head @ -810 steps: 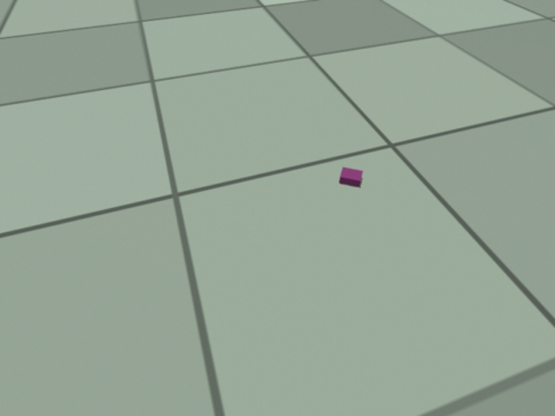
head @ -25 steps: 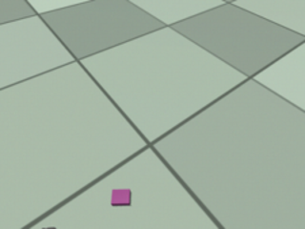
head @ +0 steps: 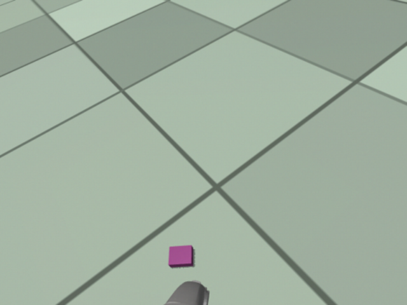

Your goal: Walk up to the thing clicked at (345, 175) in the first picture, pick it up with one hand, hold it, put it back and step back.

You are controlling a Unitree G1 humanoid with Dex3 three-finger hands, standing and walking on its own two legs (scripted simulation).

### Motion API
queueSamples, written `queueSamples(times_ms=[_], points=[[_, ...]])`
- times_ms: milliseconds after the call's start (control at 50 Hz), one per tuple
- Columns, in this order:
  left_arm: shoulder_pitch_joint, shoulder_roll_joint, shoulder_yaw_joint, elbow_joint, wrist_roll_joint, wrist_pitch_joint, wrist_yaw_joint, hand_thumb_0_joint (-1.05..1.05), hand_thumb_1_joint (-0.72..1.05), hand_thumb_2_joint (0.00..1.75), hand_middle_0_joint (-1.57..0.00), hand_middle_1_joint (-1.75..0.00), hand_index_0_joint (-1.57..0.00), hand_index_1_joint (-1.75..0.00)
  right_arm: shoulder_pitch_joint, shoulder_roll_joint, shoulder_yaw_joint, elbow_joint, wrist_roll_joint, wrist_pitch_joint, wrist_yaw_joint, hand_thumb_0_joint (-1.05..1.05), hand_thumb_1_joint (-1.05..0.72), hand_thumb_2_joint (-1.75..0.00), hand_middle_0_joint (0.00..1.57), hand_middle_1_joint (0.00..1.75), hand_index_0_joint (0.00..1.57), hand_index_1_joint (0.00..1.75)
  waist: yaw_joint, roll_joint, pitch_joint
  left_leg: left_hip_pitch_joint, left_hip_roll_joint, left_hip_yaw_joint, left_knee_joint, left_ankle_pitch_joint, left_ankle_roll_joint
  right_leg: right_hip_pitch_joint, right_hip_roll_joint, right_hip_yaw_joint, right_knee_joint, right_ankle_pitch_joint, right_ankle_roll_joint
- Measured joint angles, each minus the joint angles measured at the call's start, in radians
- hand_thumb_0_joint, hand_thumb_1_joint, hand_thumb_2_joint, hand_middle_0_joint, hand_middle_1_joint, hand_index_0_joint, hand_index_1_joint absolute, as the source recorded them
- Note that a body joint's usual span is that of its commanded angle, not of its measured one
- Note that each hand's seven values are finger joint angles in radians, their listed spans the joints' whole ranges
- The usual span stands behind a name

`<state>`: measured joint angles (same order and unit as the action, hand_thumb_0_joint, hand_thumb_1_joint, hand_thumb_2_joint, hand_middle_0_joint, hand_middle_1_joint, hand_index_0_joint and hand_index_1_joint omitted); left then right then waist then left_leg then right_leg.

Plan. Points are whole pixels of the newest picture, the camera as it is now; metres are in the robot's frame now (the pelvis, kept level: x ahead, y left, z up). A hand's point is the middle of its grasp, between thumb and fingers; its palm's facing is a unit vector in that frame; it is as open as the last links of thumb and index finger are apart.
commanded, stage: walk up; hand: left
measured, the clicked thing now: (181, 256) +0.43 +0.25 -0.73
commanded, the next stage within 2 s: stand in 1.64 s
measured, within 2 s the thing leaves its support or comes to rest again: neither
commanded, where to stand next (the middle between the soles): +0.04 +0.05 m, yaw +2 degrees
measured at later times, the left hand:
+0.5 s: hand out of the picture +0.11 +0.37 -0.16, palm faces +0.01 -0.93 -0.36, open 7.4 cm
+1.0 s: hand (89, 304) +0.15 +0.30 -0.12, palm faces +0.00 -0.89 -0.47, open 7.4 cm
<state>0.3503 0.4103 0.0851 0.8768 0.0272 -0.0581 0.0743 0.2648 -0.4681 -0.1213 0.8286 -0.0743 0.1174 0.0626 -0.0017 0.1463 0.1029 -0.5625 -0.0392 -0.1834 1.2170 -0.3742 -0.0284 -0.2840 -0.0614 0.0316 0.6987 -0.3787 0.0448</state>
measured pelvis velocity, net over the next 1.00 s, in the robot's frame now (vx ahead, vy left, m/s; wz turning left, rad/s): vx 0.02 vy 0.03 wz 0.00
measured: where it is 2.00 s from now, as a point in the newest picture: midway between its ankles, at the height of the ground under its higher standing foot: outside the picture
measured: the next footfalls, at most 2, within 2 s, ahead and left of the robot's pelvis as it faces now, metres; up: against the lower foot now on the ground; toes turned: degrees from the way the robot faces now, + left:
left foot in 0.16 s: +0.07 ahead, +0.21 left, +0.00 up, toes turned +2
right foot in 0.70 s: +0.12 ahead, -0.10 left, +0.00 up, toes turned +4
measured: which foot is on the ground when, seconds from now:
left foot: up 0.00-0.14, down 0.16-0.74, up 0.76-1.00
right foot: down 0.00-0.18, up 0.20-0.68, down 0.70-1.00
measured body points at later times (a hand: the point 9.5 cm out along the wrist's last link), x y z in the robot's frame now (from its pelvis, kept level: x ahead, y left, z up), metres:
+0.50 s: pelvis +0.03 +0.07 +0.00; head +0.08 +0.13 +0.44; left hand +0.11 +0.42 -0.14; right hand +0.06 -0.27 -0.07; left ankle +0.03 +0.21 -0.72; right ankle +0.14 -0.09 -0.62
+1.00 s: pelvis +0.02 +0.03 -0.01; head +0.08 +0.00 +0.44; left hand +0.15 +0.34 -0.09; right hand +0.14 -0.28 -0.14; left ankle +0.00 +0.17 -0.66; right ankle +0.08 -0.11 -0.72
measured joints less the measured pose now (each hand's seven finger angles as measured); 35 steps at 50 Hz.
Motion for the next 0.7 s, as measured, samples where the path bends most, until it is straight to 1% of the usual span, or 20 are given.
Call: queueSamples(times_ms=[40, 80, 140, 160, 180, 200, 220, 240, 260, 280, 300, 360, 400, 460, 540, 580, 620, 660, 680, 700], points=[[0.005, 0.022, 0.006, -0.017, 0.001, -0.009, 0.002, 0.01, 0.9, 0.9, -0.21, -0.3, -0.21, -0.3, 0.0, 0.002, -0.003, 0.0, 0.001, -0.002, 0.009, 0.01, -0.9, -0.9, 0.21, 0.3, 0.2, 0.3, 0.003, 0.003, 0.001, 0.021, 0.018, 0.004, -0.057, -0.007, -0.004, -0.006, -0.018, -0.007, 0.015, -0.011, 0.002], [0.009, 0.041, 0.008, -0.035, 0.004, -0.016, -0.001, 0.01, 0.9, 0.9, -0.21, -0.3, -0.21, -0.3, -0.004, 0.002, -0.003, -0.001, 0.006, -0.007, 0.018, 0.01, -0.9, -0.9, 0.21, 0.3, 0.2, 0.3, 0.007, 0.001, 0.003, 0.049, 0.041, 0.025, -0.136, -0.038, -0.003, -0.011, -0.039, -0.011, 0.034, -0.025, 0.002], [0.014, 0.071, 0.007, -0.052, 0.012, -0.019, -0.009, 0.01, 0.9, 0.9, -0.21, -0.3, -0.21, -0.3, -0.014, 0.003, -0.004, -0.011, 0.014, -0.021, 0.034, 0.01, -0.9, -0.9, 0.21, 0.3, 0.2, 0.3, 0.01, -0.023, 0.002, 0.111, 0.073, 0.085, -0.291, -0.12, 0.015, -0.02, -0.081, -0.014, 0.07, -0.054, 0.003], [0.014, 0.081, 0.006, -0.051, 0.014, -0.015, -0.013, 0.01, 0.9, 0.9, -0.21, -0.3, -0.2, -0.3, -0.014, 0.004, -0.005, -0.017, 0.017, -0.029, 0.039, 0.01, -0.9, -0.9, 0.21, 0.3, 0.2, 0.3, 0.01, -0.037, -0.002, 0.143, 0.077, 0.109, -0.355, -0.12, 0.025, -0.025, -0.098, -0.011, 0.089, -0.068, 0.004], [0.01, 0.094, 0.007, -0.048, 0.016, -0.008, -0.014, 0.01, 0.9, 0.9, -0.21, -0.3, -0.2, -0.3, -0.018, 0.011, -0.008, -0.021, 0.02, -0.042, 0.041, 0.01, -0.9, -0.9, 0.21, 0.3, 0.2, 0.3, 0.012, -0.069, 0.002, 0.16, 0.06, 0.135, -0.383, -0.054, 0.019, -0.036, -0.124, 0.007, 0.125, -0.09, -0.015], [0.009, 0.105, 0.009, -0.041, 0.016, 0.0, -0.013, 0.01, 0.9, 0.9, -0.21, -0.3, -0.2, -0.3, -0.025, 0.02, -0.007, -0.028, 0.02, -0.056, 0.04, 0.01, -0.9, -0.9, 0.21, 0.3, 0.2, 0.3, 0.02, -0.112, 0.015, 0.174, 0.035, 0.17, -0.377, -0.032, 0.014, -0.058, -0.151, 0.045, 0.187, -0.102, -0.051], [0.01, 0.103, 0.009, -0.031, 0.013, 0.01, -0.01, 0.01, 0.9, 0.9, -0.21, -0.3, -0.2, -0.3, -0.023, 0.023, -0.004, -0.04, 0.02, -0.071, 0.037, 0.01, -0.9, -0.9, 0.21, 0.3, 0.2, 0.3, 0.023, -0.131, 0.018, 0.18, 0.025, 0.193, -0.355, -0.042, 0.015, -0.093, -0.142, 0.081, 0.28, -0.135, -0.066], [0.008, 0.093, 0.003, -0.013, 0.007, 0.02, -0.007, 0.01, 0.9, 0.9, -0.21, -0.3, -0.2, -0.3, -0.015, 0.023, 0.001, -0.05, 0.026, -0.085, 0.032, 0.01, -0.9, -0.9, 0.21, 0.3, 0.2, 0.3, 0.015, -0.126, 0.009, 0.18, 0.029, 0.194, -0.336, -0.058, 0.02, -0.123, -0.102, 0.095, 0.369, -0.173, -0.078], [0.001, 0.082, -0.008, 0.007, 0.004, 0.03, -0.007, 0.01, 0.9, 0.9, -0.21, -0.3, -0.2, -0.3, 0.0, 0.025, 0.006, -0.053, 0.032, -0.093, 0.029, 0.0, -0.9, -0.9, 0.21, 0.3, 0.2, 0.3, 0.0, -0.117, -0.006, 0.184, 0.034, 0.183, -0.333, -0.067, 0.03, -0.149, -0.06, 0.089, 0.438, -0.191, -0.089], [-0.008, 0.075, -0.019, 0.022, 0.0, 0.036, -0.012, 0.01, 0.91, 0.9, -0.21, -0.3, -0.2, -0.3, 0.015, 0.032, 0.013, -0.049, 0.036, -0.099, 0.025, 0.0, -0.9, -0.9, 0.21, 0.3, 0.2, 0.3, -0.012, -0.118, -0.018, 0.197, 0.034, 0.174, -0.35, -0.065, 0.039, -0.173, -0.028, 0.077, 0.491, -0.181, -0.092], [-0.017, 0.073, -0.024, 0.027, -0.003, 0.036, -0.021, 0.01, 0.91, 0.9, -0.21, -0.3, -0.2, -0.3, 0.029, 0.043, 0.023, -0.04, 0.041, -0.106, 0.016, 0.0, -0.9, -0.9, 0.21, 0.3, 0.2, 0.3, -0.017, -0.131, -0.026, 0.217, 0.031, 0.171, -0.379, -0.056, 0.044, -0.199, -0.006, 0.069, 0.525, -0.146, -0.092], [-0.047, 0.076, -0.02, 0.007, -0.003, 0.043, -0.057, 0.01, 0.91, 0.9, -0.21, -0.3, -0.2, -0.3, 0.074, 0.073, 0.056, -0.007, 0.062, -0.151, -0.021, 0.0, -0.9, -0.9, 0.21, 0.3, 0.2, 0.3, -0.014, -0.195, -0.023, 0.282, 0.018, 0.175, -0.477, -0.014, 0.033, -0.268, 0.021, 0.05, 0.526, -0.029, -0.082], [-0.075, 0.082, -0.006, -0.027, 0.009, 0.074, -0.08, 0.01, 0.91, 0.9, -0.21, -0.3, -0.2, -0.3, 0.107, 0.088, 0.069, 0.009, 0.069, -0.175, -0.059, 0.0, -0.9, -0.9, 0.21, 0.3, 0.2, 0.3, -0.01, -0.236, -0.003, 0.308, 0.013, 0.166, -0.511, -0.001, 0.031, -0.31, 0.033, 0.06, 0.517, 0.006, -0.064], [-0.111, 0.09, 0.013, -0.078, 0.008, 0.116, -0.093, 0.01, 0.91, 0.9, -0.21, -0.3, -0.2, -0.3, 0.123, 0.095, 0.071, 0.027, 0.067, -0.174, -0.11, 0.0, -0.9, -0.9, 0.21, 0.3, 0.21, 0.3, 0.002, -0.282, 0.048, 0.318, 0.027, 0.158, -0.515, -0.002, 0.025, -0.371, 0.074, 0.117, 0.548, 0.015, -0.046], [-0.138, 0.078, 0.014, -0.089, -0.018, 0.147, -0.088, 0.01, 0.91, 0.9, -0.21, -0.3, -0.2, -0.3, 0.096, 0.078, 0.056, 0.026, 0.058, -0.158, -0.135, 0.01, -0.89, -0.9, 0.21, 0.3, 0.21, 0.3, 0.0, -0.305, 0.097, 0.304, 0.063, 0.157, -0.504, -0.012, 0.009, -0.391, 0.131, 0.193, 0.595, 0.007, -0.039], [-0.15, 0.061, 0.003, -0.082, -0.029, 0.154, -0.083, 0.01, 0.91, 0.9, -0.2, -0.3, -0.2, -0.3, 0.072, 0.063, 0.049, 0.011, 0.055, -0.149, -0.137, 0.01, -0.9, -0.9, 0.21, 0.3, 0.21, 0.3, -0.003, -0.3, 0.111, 0.287, 0.081, 0.159, -0.498, -0.015, 0.001, -0.365, 0.134, 0.197, 0.568, -0.006, -0.034], [-0.163, 0.042, -0.014, -0.073, -0.036, 0.151, -0.08, 0.01, 0.91, 0.9, -0.2, -0.3, -0.2, -0.3, 0.044, 0.045, 0.044, -0.01, 0.052, -0.141, -0.134, 0.01, -0.9, -0.9, 0.21, 0.3, 0.2, 0.3, -0.006, -0.283, 0.121, 0.266, 0.099, 0.163, -0.486, -0.02, -0.005, -0.318, 0.116, 0.17, 0.474, -0.026, -0.029], [-0.178, 0.024, -0.028, -0.064, -0.037, 0.142, -0.08, 0.01, 0.91, 0.9, -0.21, -0.3, -0.2, -0.3, 0.012, 0.027, 0.043, -0.032, 0.053, -0.133, -0.129, 0.01, -0.9, -0.9, 0.21, 0.3, 0.2, 0.3, -0.007, -0.261, 0.126, 0.241, 0.115, 0.171, -0.462, -0.033, -0.013, -0.252, 0.088, 0.124, 0.327, -0.036, -0.028], [-0.184, 0.016, -0.034, -0.06, -0.035, 0.135, -0.08, 0.01, 0.91, 0.9, -0.21, -0.3, -0.2, -0.3, -0.005, 0.018, 0.043, -0.04, 0.056, -0.128, -0.126, 0.01, -0.9, -0.9, 0.21, 0.3, 0.2, 0.3, -0.006, -0.248, 0.125, 0.227, 0.124, 0.175, -0.441, -0.045, -0.018, -0.209, 0.076, 0.098, 0.234, -0.024, -0.03], [-0.187, 0.01, -0.037, -0.055, -0.033, 0.126, -0.082, 0.01, 0.91, 0.9, -0.21, -0.3, -0.2, -0.3, -0.021, 0.009, 0.046, -0.047, 0.061, -0.122, -0.124, 0.01, -0.9, -0.9, 0.21, 0.3, 0.2, 0.3, -0.003, -0.233, 0.12, 0.211, 0.132, 0.18, -0.41, -0.062, -0.019, -0.159, 0.068, 0.074, 0.123, 0.019, -0.033]])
